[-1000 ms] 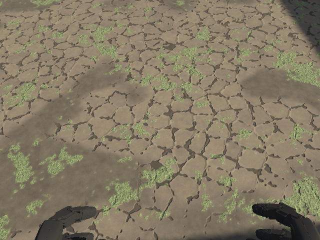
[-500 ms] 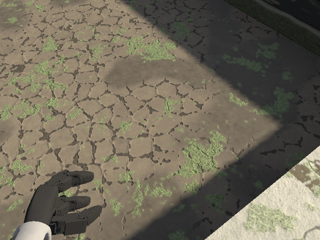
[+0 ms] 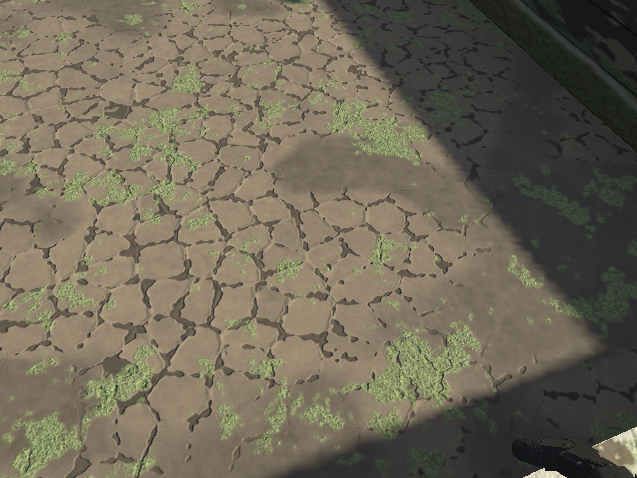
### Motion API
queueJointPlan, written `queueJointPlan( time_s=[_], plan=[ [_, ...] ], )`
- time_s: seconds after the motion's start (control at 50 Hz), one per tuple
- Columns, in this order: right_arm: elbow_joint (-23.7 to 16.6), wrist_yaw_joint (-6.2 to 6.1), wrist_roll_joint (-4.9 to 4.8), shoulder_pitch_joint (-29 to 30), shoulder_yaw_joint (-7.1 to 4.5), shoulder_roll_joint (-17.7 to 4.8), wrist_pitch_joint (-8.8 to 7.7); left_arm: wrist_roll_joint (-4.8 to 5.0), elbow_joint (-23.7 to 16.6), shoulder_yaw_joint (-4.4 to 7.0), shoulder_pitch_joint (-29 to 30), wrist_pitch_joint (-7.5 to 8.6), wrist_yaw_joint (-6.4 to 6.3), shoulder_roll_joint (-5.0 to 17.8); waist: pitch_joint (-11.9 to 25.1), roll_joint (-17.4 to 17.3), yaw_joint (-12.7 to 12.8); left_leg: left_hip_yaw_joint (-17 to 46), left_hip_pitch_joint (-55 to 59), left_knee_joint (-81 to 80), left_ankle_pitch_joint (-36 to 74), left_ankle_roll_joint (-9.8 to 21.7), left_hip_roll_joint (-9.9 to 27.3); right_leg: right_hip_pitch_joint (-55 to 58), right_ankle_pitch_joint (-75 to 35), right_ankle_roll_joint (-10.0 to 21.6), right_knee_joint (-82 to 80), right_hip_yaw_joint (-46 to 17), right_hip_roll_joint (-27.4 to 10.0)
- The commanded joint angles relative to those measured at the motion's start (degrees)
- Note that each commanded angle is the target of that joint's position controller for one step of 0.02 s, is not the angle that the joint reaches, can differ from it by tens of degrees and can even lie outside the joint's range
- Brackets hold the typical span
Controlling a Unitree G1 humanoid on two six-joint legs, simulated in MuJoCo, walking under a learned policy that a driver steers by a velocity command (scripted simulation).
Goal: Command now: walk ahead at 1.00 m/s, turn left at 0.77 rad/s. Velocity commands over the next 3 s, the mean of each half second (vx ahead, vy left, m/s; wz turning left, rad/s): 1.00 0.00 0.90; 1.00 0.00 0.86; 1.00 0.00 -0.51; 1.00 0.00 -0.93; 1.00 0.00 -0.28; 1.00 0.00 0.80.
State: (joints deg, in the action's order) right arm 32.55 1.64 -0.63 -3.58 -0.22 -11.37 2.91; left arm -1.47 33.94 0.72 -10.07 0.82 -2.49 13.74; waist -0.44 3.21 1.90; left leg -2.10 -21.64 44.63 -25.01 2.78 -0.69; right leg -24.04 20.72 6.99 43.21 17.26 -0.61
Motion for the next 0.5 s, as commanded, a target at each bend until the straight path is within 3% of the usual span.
queueJointPlan(
  time_s=[0.02,0.04,0.06,0.08,0.12,0.16,0.2,0.22,0.24,0.26,0.28,0.3,0.32,0.34,0.36,0.4,0.44,0.5],
  plan=[
    [-2.4,-0.4,-0.88,-7.5,-4.06,-12.5,-0.05,0.1,-10.5,1.36,13.2,-0.84,-0.79,5.4,8.2,-18.9,-8.7,28.8,23.9,-9.9,18.0,13.3,10.8,-24.7,-10.0,-12.6,11.6,-9.7,1.1],
    [-4.6,-1.54,0.34,-4.2,-4.64,-12.7,0.7,-0.03,-12.8,1.19,17.9,-0.47,-0.9,4.9,7.6,-18.0,-8.7,37.5,22.4,-15.6,21.4,16.8,15.0,-31.6,4.2,-13.5,20.2,-18.6,2.5],
    [-6.5,-2.45,1.28,1.1,-4.0,-11.0,0.71,-0.28,-12.6,0.7,16.8,-0.09,-0.65,4.4,7.4,-13.4,-5.7,34.8,18.5,-15.1,26.0,16.1,15.7,-31.5,3.8,-13.8,23.5,-21.2,1.2],
    [-7.6,-2.75,1.69,4.4,-3.25,-9.3,0.57,-0.32,-11.8,0.35,13.4,0.04,-0.57,3.9,7.7,-10.1,-2.9,31.6,13.8,-13.5,27.3,14.1,13.8,-28.7,2.6,-13.9,24.5,-21.2,0.6],
    [-9.6,-2.51,1.12,9.4,-1.74,-5.9,0.29,-0.7,-10.9,-0.23,10.7,-0.12,-1.07,2.3,7.6,-8.3,-0.5,24.6,2.7,-12.2,24.5,9.4,7.5,-19.0,-0.9,-14.4,21.4,-19.9,0.0],
    [-10.4,-1.75,1.24,10.6,-1.4,-5.6,-0.45,-0.51,-10.5,-0.47,8.4,-1.09,-0.88,1.4,8.1,-8.8,-0.3,21.9,-3.6,-12.1,25.4,7.1,3.7,-9.1,-2.1,-13.8,16.2,-18.3,0.4],
    [-10.0,-1.02,0.98,9.0,-2.1,-6.9,-0.8,0.56,-11.3,-0.81,9.6,-1.31,-0.6,1.0,8.7,-8.3,-2.1,22.2,-4.6,-13.2,22.1,6.9,2.4,-0.8,-2.3,-12.9,7.0,-17.2,0.5],
    [-9.5,-0.9,0.28,9.1,-2.79,-8.0,-0.71,1.04,-11.3,-0.85,8.5,-1.12,-0.34,0.6,8.5,-6.8,-1.4,22.7,-6.1,-13.3,17.2,6.8,2.0,5.1,-6.4,-12.4,0.9,-16.2,0.9],
    [-9.4,-0.85,-0.55,9.3,-3.01,-7.8,-0.49,0.88,-10.4,-0.76,6.1,-1.13,0.05,0.1,8.4,-5.5,-0.3,22.5,-8.4,-12.1,11.8,5.9,1.1,11.4,-9.3,-11.5,-3.5,-14.8,1.2],
    [-9.9,-0.57,-1.58,9.0,-3.06,-6.0,-0.95,0.52,-8.6,0.17,1.5,-1.18,0.47,1.4,9.4,0.5,1.8,20.8,-14.4,-5.8,2.6,4.4,-1.6,20.6,-11.2,-9.9,-3.3,-16.1,-1.3],
    [-12.3,-0.48,-2.64,9.7,-2.37,-2.8,-1.24,-0.8,-7.3,2.56,-1.3,-0.64,0.55,8.8,10.6,17.1,4.2,12.5,-25.2,8.6,-3.7,0.5,-7.3,26.1,-2.6,-6.2,-12.7,-32.1,-13.1],
    [-12.7,-0.83,-1.3,11.9,-2.76,-3.7,-1.53,-1.18,-7.4,4.19,-1.2,-0.43,0.43,13.1,8.5,17.4,5.3,10.0,-29.0,19.3,-4.3,-0.5,-5.1,19.8,12.2,-2.6,-21.5,-47.6,-20.7],
    [-13.0,-0.81,-0.24,15.0,-3.45,-5.2,-1.79,-1.03,-8.3,3.28,1.6,-0.07,-0.05,10.8,5.3,8.4,4.0,11.4,-29.4,25.1,-0.6,-1.3,-3.1,14.4,15.1,-1.0,-23.3,-50.0,-22.4],
    [-12.6,-0.68,0.14,15.4,-3.4,-5.0,-1.49,-1.16,-8.3,2.31,4.5,0.42,-0.21,8.3,4.2,4.6,1.8,10.9,-27.9,27.2,2.2,-2.0,-1.9,10.5,12.4,-0.9,-22.1,-46.1,-22.2],
    [-12.1,-0.27,0.32,13.4,-3.02,-4.0,-1.03,-0.89,-7.6,1.77,6.4,0.9,-0.26,6.8,4.3,5.6,-0.1,9.9,-25.4,28.9,3.5,-2.8,-0.9,7.8,9.9,-1.3,-21.5,-40.5,-21.2],
    [-10.5,-0.37,1.14,9.9,-3.18,-4.8,0.3,-0.26,-6.2,1.59,6.4,1.69,0.3,6.3,4.6,6.0,-1.4,7.6,-21.3,30.2,6.2,-3.7,-0.4,4.1,7.0,-2.3,-21.0,-31.9,-19.1],
    [-10.9,-0.22,0.23,11.1,-2.73,-4.7,1.06,-1.01,-5.2,1.54,6.3,1.89,0.62,5.5,4.6,5.0,-1.5,5.6,-18.6,26.2,7.8,-4.2,1.0,3.6,4.5,-3.0,-20.8,-25.6,-18.4],
    [-10.5,0.31,-0.62,10.9,-1.57,-3.4,0.92,-0.66,-2.8,2.73,3.7,2.03,1.26,7.2,5.4,5.1,-0.2,0.3,-7.5,9.6,6.4,-3.6,2.3,3.0,0.3,-4.9,-18.8,-14.5,-16.0]
  ],
)
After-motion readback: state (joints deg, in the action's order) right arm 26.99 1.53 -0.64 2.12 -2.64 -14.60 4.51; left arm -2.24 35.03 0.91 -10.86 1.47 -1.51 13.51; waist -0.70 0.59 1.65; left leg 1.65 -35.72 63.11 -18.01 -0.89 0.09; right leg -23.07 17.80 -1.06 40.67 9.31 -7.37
